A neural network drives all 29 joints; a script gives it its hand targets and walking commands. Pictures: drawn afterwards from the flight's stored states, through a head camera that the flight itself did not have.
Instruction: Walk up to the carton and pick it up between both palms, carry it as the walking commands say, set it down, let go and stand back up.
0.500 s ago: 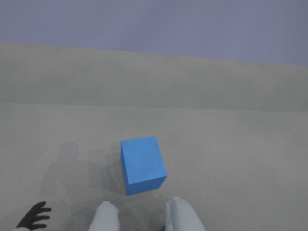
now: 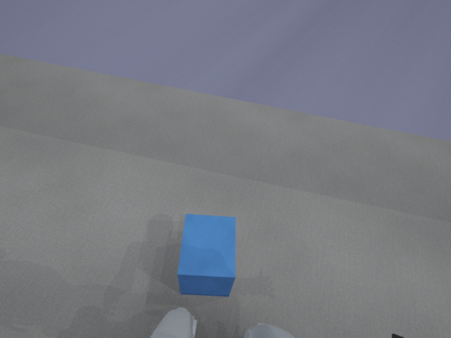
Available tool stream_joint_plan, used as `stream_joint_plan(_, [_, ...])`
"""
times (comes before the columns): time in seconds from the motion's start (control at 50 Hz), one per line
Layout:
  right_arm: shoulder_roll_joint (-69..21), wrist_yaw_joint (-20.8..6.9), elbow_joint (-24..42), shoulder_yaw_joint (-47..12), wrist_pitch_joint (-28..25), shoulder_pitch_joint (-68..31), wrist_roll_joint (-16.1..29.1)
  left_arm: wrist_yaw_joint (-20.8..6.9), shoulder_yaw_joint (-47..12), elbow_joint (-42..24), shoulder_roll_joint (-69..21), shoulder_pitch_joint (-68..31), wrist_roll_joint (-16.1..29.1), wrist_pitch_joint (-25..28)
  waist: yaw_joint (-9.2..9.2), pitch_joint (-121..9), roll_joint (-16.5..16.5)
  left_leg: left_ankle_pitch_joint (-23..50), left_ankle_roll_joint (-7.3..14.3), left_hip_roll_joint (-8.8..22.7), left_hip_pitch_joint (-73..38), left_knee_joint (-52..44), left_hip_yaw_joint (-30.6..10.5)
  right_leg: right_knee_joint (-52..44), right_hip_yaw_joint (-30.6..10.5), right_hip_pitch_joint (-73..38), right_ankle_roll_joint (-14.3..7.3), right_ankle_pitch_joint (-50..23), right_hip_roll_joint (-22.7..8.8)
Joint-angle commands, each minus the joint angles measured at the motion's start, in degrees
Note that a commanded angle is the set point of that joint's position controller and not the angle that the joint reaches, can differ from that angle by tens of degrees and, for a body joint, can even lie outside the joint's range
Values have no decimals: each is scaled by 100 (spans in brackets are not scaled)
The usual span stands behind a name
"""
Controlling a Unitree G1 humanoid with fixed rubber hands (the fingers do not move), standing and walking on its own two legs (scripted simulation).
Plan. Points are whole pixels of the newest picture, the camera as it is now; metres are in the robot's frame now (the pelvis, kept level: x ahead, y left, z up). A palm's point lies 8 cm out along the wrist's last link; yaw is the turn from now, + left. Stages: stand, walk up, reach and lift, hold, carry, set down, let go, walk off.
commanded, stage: walk up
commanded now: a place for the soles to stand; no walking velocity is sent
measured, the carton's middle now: (207, 256) +0.48 +0.07 -0.59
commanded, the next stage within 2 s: none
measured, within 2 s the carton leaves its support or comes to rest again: neither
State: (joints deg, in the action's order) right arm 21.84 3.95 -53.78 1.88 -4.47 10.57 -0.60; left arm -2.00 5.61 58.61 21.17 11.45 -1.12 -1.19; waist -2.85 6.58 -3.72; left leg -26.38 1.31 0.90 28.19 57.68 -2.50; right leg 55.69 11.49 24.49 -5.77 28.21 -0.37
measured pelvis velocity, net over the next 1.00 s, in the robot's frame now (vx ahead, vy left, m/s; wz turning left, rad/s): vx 0.02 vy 0.01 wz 0.08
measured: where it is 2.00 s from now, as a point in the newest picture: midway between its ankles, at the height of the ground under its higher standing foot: outside the picture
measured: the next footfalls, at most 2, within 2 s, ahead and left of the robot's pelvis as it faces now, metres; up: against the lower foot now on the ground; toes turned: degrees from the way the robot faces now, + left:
left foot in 0.36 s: +0.06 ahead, +0.11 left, +0.00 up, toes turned +7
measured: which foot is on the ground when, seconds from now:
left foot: up 0.00-0.34, down 0.36-1.00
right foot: down 0.00-1.00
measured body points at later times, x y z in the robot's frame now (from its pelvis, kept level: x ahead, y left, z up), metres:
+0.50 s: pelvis +0.01 -0.02 +0.03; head +0.03 -0.01 +0.48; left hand +0.01 +0.29 -0.11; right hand +0.14 -0.32 -0.08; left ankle +0.02 +0.10 -0.68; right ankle +0.02 -0.08 -0.67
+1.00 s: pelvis +0.02 +0.01 +0.05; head +0.04 +0.01 +0.50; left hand +0.09 +0.30 -0.08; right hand +0.13 -0.28 -0.08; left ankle +0.02 +0.10 -0.68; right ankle +0.04 -0.13 -0.68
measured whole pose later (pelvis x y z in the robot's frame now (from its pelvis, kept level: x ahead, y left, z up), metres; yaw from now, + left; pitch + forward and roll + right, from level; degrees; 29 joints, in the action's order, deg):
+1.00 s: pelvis +0.02 +0.01 +0.05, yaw +5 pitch -3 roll +0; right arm 18.3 0.0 -62.6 1.2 -1.1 4.2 -0.7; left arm 0.6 0.7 65.2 18.4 2.5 -0.1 2.2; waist 0.5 6.0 0.4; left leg -17.5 1.9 -0.3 12.8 33.6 3.0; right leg 32.8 -0.5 12.2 1.8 17.1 -1.7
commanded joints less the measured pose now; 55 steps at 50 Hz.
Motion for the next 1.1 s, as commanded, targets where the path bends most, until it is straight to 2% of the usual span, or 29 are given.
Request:
stream_joint_plan(0.0, [1582, 80, 199, 395, 74, -185, 87, 163, 376, -498, 1863, -78, -58, 348, -87, -106, 244, -401, 154, -149, 1218, 395, -248, -3908, -3848, -1099, 302, 148, -2252])
stream_joint_plan(0.02, [1482, 56, 162, 349, 85, -197, 103, 217, 357, -462, 1777, -98, -70, 360, -125, -89, 280, -228, 152, -187, 1324, 347, -292, -3907, -3603, -1328, 479, -408, -2148])
stream_joint_plan(0.04, [1495, 43, 127, 366, 97, -169, 95, 246, 348, -397, 1788, -64, -92, 372, -121, -103, -115, -115, 103, -59, 1054, 178, -314, -3795, -3385, -1297, 543, -1082, -2142])
stream_joint_plan(0.08, [1495, 27, 0, 380, 144, 58, 69, 291, 330, -420, 1627, -151, -37, 352, -71, -339, -302, 69, 32, -34, 922, 88, -239, -3566, -2715, -1841, 800, -1838, -1892])
stream_joint_plan(0.14, [1469, 11, -38, 382, 217, -37, 39, 350, 331, -424, 1558, 2, -41, 332, -109, -461, -369, 44, -4, 74, 599, -128, -173, -3365, -2451, -2119, 845, -3083, -2056])
stream_joint_plan(0.28, [1285, -116, -15, 339, 354, -239, -4, 415, 268, -495, 1499, -17, 2, 358, -42, -542, -284, 120, 132, 230, -199, -931, 156, -3438, -1803, -1984, 794, -3494, -2092])
stream_joint_plan(0.32, [1332, -118, -134, 367, 353, -34, -15, 395, 227, -509, 1497, -168, -12, 341, 97, -536, -346, 69, 223, 219, -770, -1332, 231, -3392, -1662, -1468, 845, -3118, -2087])
stream_joint_plan(0.34, [1387, -114, -178, 378, 324, 154, 1, 379, 181, -550, 1529, -325, 1, 337, 291, -625, -99, 451, 244, 245, -1451, -1909, 197, -3128, -1455, -1092, 927, -3325, -2005])
stream_joint_plan(0.36, [1443, -116, -263, 433, 318, 330, -9, 369, 152, -537, 1493, -467, 18, 352, 496, -618, 124, 847, 342, 257, -2077, -2373, 134, -2920, -1042, -552, 1234, -3483, -1739])
stream_joint_plan(0.38, [1519, -92, -284, 479, 314, 491, -51, 349, 166, -530, 1467, -603, 23, 357, 645, -575, 188, 1176, 561, 581, -2273, -2605, -618, -2379, -770, -141, 1387, -3587, -1279])
stream_joint_plan(0.4, [1693, -83, -237, 505, 305, 491, -35, 364, 197, -474, 1465, -692, 80, 345, 712, -694, 825, 1002, 1144, 1115, -2015, -2822, -1696, -1205, -759, -187, 1363, -3191, -759])
stream_joint_plan(0.42, [1754, -52, -139, 475, 273, 303, 0, 348, 202, -436, 1400, -696, 94, 312, 670, -831, 953, 1208, 1749, 1587, -1767, -2940, -2496, -615, -1044, -312, 1272, -2126, -486])
stream_joint_plan(0.44, [1689, -31, 4, 476, 251, -29, 18, 308, 190, -411, 1321, -657, 82, 289, 570, -917, 1044, 1448, 2004, 1855, -1745, -3062, -2647, -350, -1113, -245, 1120, -501, -292])
stream_joint_plan(0.46, [1610, -28, 86, 440, 233, -257, -4, 269, 159, -401, 1314, -574, 81, 244, 462, -886, 1093, 1571, 2026, 2048, -1632, -3181, -2581, -81, -1401, -41, 974, 593, -275])
stream_joint_plan(0.5, [1573, -23, 162, 414, 149, -577, -36, 204, 110, -321, 1195, -393, 65, 191, 289, -633, 1084, 1076, 1587, 1877, -1047, -3248, -2118, -377, -1480, -243, 524, 620, -313])
stream_joint_plan(0.52, [1483, -102, 193, 330, 173, -943, -76, 220, 65, -119, 1018, -81, 164, 273, 34, -583, 1479, 942, 1252, 1484, -634, -2958, -1581, -1323, -1409, -732, 417, 303, -301])
stream_joint_plan(0.54, [1235, -168, 179, 237, 234, -1209, -82, 242, 54, 65, 1025, 214, 159, 368, -196, -503, 1184, 984, 750, 1013, -197, -2524, -947, -2630, -1334, -1338, 343, -504, -234])
stream_joint_plan(0.56, [809, -222, 251, 116, 282, -1158, -22, 298, 106, 127, 1368, 220, 17, 468, -214, -389, 84, 1112, 226, 512, 540, -1499, -387, -3540, -2692, -1739, 128, -383, -956])
stream_joint_plan(0.58, [830, -229, 209, 131, 324, -892, -35, 337, 168, 53, 1904, -106, -19, 579, 4, -184, -501, 432, -36, 171, 760, -1155, 34, -3970, -4124, -1492, -287, -386, -1857])
stream_joint_plan(0.6, [1226, -204, -3, 278, 349, -793, -35, 320, 238, 49, 2122, -342, 10, 582, 37, -378, -69, -549, -51, 294, 26, -840, -34, -3757, -4405, -904, -822, -617, -2295])
stream_joint_plan(0.62, [1360, -230, -102, 306, 321, -754, -17, 322, 164, 8, 2037, -435, 65, 595, 135, -269, 200, -517, -44, 269, -234, -945, -1, -3561, -4001, -828, -749, -739, -2044])
stream_joint_plan(0.68, [1029, -299, -344, 261, 195, -452, -71, 324, -15, -20, 1603, -870, 86, 563, 371, -451, 98, 1376, 112, 330, -1188, -2335, -87, -2824, -2539, -583, -103, -1929, -1302])
stream_joint_plan(0.72, [1204, -317, -288, 319, 152, -648, -64, 310, -115, 1, 1363, -988, 144, 539, 288, -578, 262, 1962, 269, 513, -1424, -2631, -448, -2645, -1865, -572, 295, -1924, -766])
stream_joint_plan(0.78, [1109, -309, -267, 253, 173, -891, -12, 343, -142, 144, 1354, -897, 113, 514, 230, -754, 242, 2207, 267, 547, -1373, -2648, -305, -2753, -1933, -1128, 313, -2114, -788])
stream_joint_plan(0.8, [1064, -303, -287, 218, 180, -856, 19, 344, -177, 162, 1362, -948, 110, 509, 286, -883, 18, 2113, 248, 518, -1408, -2725, -287, -2923, -1951, -1291, 297, -2044, -829])
stream_joint_plan(0.84, [1078, -310, -409, 214, 199, -844, -6, 339, -184, 166, 1359, -1085, 103, 507, 331, -965, 192, 2027, 146, 480, -1589, -2855, -172, -2993, -2110, -1297, 229, -2191, -934])
stream_joint_plan(0.94, [1114, -331, -430, 195, 185, -994, 0, 341, -250, 292, 1230, -1153, 113, 468, 268, -1008, 104, 1917, 224, 625, -1721, -3314, -338, -3132, -1830, -1382, 397, -2014, -730])
stream_joint_plan(1.04, [1085, -342, -442, 226, 169, -1179, -11, 306, -301, 353, 1079, -1126, 129, 417, 211, -935, 551, 1952, 256, 814, -1876, -3746, -441, -3182, -1553, -1406, 477, -1970, -554])
stream_joint_plan(1.08, [1059, -344, -497, 219, 171, -1092, -7, 287, -275, 368, 1127, -1196, 110, 421, 246, -913, 389, 1994, 162, 770, -1805, -3852, -331, -3212, -1548, -1610, 465, -2149, -617])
